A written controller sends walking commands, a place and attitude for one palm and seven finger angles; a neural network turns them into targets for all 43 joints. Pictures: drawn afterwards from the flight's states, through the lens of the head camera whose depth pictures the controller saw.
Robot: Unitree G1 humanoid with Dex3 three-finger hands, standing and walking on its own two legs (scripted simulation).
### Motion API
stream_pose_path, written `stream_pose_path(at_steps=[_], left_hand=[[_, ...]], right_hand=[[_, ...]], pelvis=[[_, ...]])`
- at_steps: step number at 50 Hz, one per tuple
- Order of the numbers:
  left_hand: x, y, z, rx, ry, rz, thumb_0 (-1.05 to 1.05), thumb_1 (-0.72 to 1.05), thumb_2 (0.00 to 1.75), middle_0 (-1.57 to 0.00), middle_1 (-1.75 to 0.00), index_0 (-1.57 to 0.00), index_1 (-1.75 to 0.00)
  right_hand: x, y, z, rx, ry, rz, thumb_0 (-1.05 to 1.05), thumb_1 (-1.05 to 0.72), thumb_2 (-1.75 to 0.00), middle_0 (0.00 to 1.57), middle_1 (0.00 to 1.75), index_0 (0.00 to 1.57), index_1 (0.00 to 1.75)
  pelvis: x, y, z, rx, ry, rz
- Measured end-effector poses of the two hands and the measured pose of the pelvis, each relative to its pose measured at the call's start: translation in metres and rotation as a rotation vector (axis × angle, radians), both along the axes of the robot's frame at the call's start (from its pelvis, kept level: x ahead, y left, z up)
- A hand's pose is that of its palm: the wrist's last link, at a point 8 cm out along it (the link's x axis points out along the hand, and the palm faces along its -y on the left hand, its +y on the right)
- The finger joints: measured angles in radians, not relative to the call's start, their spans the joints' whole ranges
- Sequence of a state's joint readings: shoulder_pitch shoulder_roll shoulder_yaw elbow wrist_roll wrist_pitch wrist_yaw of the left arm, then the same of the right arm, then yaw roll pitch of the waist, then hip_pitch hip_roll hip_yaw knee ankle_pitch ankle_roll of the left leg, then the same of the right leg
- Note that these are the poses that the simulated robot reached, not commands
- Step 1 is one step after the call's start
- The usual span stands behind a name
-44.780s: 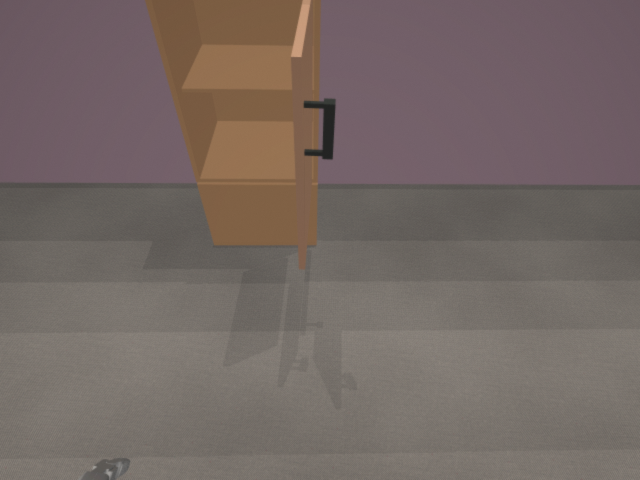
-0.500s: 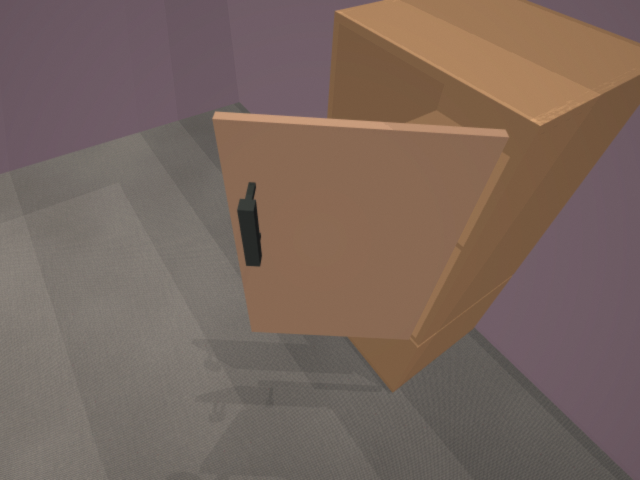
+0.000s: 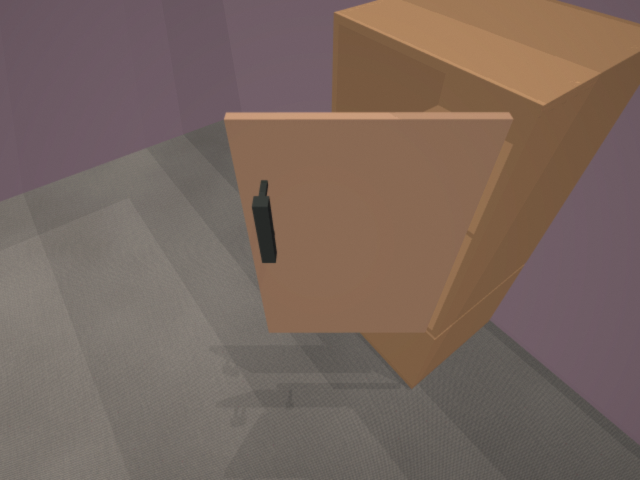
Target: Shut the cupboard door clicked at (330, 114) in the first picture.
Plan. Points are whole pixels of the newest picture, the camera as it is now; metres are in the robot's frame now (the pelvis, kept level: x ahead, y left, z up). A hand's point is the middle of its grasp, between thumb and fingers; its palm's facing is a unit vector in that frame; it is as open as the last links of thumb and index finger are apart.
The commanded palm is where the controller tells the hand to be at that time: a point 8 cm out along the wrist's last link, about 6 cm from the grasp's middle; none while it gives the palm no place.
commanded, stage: look again from close up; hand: left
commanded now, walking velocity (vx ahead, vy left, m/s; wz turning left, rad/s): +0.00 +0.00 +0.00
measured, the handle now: (266, 222) +0.49 +0.12 +0.03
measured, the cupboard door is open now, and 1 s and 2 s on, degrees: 53 53 53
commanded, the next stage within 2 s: shuffle to correct the standing spot in 0.06 s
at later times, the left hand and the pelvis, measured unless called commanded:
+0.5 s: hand out of the picture -0.01 +0.15 -0.18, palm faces +0.02 -0.98 -0.19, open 7.4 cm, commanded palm none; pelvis +0.01 -0.04 +0.00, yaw +0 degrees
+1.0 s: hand out of the picture +0.13 +0.08 -0.17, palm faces +0.02 -0.97 -0.23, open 7.4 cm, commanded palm none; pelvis +0.06 -0.11 -0.01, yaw +0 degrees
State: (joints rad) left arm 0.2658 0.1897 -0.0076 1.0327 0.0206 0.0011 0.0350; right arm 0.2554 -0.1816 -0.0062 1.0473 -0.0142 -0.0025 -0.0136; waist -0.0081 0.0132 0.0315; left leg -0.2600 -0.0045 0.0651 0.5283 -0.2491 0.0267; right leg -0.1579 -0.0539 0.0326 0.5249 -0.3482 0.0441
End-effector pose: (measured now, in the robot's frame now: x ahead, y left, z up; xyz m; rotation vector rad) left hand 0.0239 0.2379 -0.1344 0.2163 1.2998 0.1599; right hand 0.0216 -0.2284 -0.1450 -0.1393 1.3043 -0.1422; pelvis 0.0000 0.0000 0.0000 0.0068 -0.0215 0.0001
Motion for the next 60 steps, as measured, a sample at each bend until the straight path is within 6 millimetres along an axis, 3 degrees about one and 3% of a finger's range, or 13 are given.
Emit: stream_pose_path(at_steps=[14, 24, 28, 33, 37, 42, 46, 49, 54, 60], left_hand=[[-0.03, -0.012, -0.008, -0.042, 0.091, 0.019, 0.01, 0.91, 0.9, -0.2, -0.3, -0.2, -0.3], [-0.039, -0.039, -0.012, -0.057, 0.137, 0.047, 0.01, 0.91, 0.9, -0.2, -0.3, -0.2, -0.3], [-0.041, -0.052, -0.017, -0.071, 0.144, 0.082, 0.0, 0.91, 0.9, -0.2, -0.3, -0.2, -0.3], [-0.041, -0.065, -0.032, -0.118, 0.192, 0.098, 0.0, 0.91, 0.9, -0.2, -0.3, -0.2, -0.3], [-0.02, -0.072, -0.032, -0.131, 0.208, 0.052, 0.01, 0.91, 0.9, -0.2, -0.3, -0.2, -0.3], [0.034, -0.081, -0.017, -0.124, 0.083, 0.044, 0.01, 0.91, 0.9, -0.2, -0.3, -0.2, -0.3], [0.073, -0.09, -0.006, -0.08, -0.003, 0.026, 0.01, 0.92, 0.9, -0.2, -0.3, -0.2, -0.3], [0.093, -0.101, -0.008, -0.03, -0.063, 0.005, 0.01, 0.92, 0.9, -0.2, -0.3, -0.2, -0.3], [0.099, -0.126, -0.002, -0.019, -0.062, 0.002, 0.0, 0.91, 0.9, -0.2, -0.3, -0.19, -0.3], [0.097, -0.133, -0.004, -0.034, -0.058, 0.027, 0.0, 0.93, 0.9, -0.21, -0.3, -0.2, -0.3]], right_hand=[[-0.003, -0.012, 0.008, -0.034, 0.027, 0.002, 0.0, -0.91, -0.9, 0.2, 0.29, 0.2, 0.3], [0.002, -0.038, 0.001, -0.041, 0.052, -0.014, 0.0, -0.9, -0.9, 0.2, 0.29, 0.2, 0.3], [0.015, -0.05, 0.002, -0.069, 0.064, -0.001, 0.0, -0.9, -0.9, 0.2, 0.29, 0.2, 0.3], [0.046, -0.053, 0.008, -0.112, 0.01, 0.01, 0.0, -0.9, -0.9, 0.2, 0.29, 0.2, 0.3], [0.052, -0.056, 0.018, -0.117, -0.041, -0.02, 0.0, -0.9, -0.9, 0.2, 0.29, 0.2, 0.3], [0.041, -0.067, 0.022, -0.093, 0.025, -0.015, 0.0, -0.9, -0.9, 0.2, 0.29, 0.2, 0.3], [0.035, -0.088, 0.013, -0.063, 0.082, -0.017, 0.0, -0.9, -0.9, 0.2, 0.3, 0.2, 0.3], [0.036, -0.112, -0.004, -0.04, 0.101, -0.027, 0.0, -0.9, -0.9, 0.2, 0.3, 0.2, 0.3], [0.054, -0.136, -0.01, -0.036, 0.099, -0.032, 0.0, -0.9, -0.9, 0.2, 0.29, 0.2, 0.3], [0.087, -0.137, 0.006, -0.044, 0.027, -0.002, 0.0, -0.91, -0.9, 0.19, 0.29, 0.19, 0.3]], pelvis=[[-0.001, -0.006, 0.002, 0.0, 0.005, -0.003], [0.01, -0.032, -0.004, -0.011, 0.032, 0.0], [0.021, -0.04, -0.006, -0.021, 0.039, 0.016], [0.035, -0.041, -0.012, -0.021, 0.033, 0.004], [0.042, -0.05, -0.006, -0.021, 0.023, -0.025], [0.046, -0.067, 0.004, -0.042, 0.029, -0.011], [0.051, -0.088, 0.004, -0.043, 0.04, 0.002], [0.059, -0.109, -0.009, -0.006, 0.047, 0.006], [0.067, -0.121, -0.007, -0.015, 0.042, 0.011], [0.07, -0.125, -0.001, 0.002, 0.041, 0.013]])
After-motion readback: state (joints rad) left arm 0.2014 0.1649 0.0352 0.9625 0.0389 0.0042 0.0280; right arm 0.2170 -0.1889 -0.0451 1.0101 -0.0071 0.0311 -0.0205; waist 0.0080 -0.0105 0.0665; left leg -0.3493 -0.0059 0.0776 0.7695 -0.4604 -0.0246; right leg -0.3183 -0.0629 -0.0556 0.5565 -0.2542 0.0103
